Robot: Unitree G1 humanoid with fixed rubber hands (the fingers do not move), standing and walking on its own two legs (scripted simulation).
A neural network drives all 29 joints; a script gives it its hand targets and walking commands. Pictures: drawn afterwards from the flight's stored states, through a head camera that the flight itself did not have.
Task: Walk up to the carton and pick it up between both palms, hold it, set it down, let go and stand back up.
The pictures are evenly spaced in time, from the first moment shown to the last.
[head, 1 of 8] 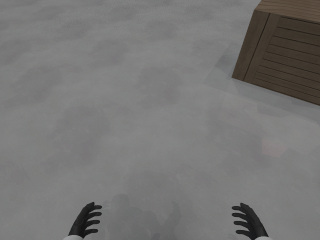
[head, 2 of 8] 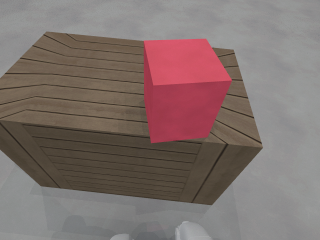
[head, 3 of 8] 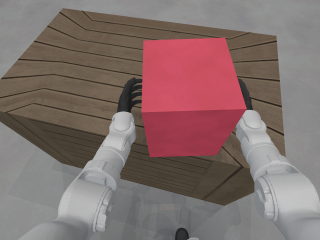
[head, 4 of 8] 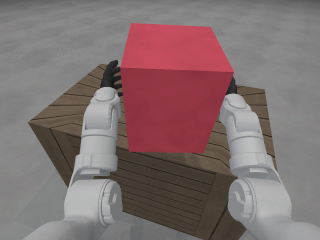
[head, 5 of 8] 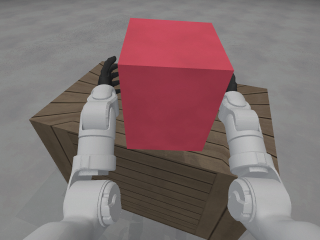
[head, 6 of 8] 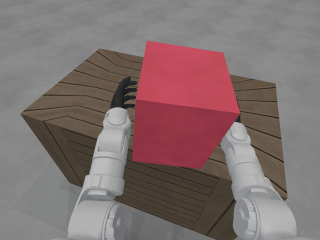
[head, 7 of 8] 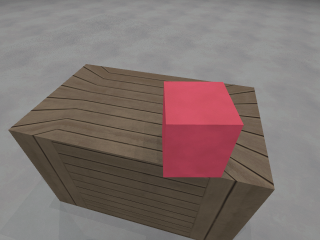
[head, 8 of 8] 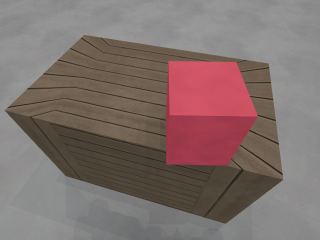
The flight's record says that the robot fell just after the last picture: no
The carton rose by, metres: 0.21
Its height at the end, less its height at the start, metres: +0.00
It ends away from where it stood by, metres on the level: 0.03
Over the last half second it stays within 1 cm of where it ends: yes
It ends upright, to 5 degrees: yes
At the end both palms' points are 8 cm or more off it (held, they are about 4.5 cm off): yes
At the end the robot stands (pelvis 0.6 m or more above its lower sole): yes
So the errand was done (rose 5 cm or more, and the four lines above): yes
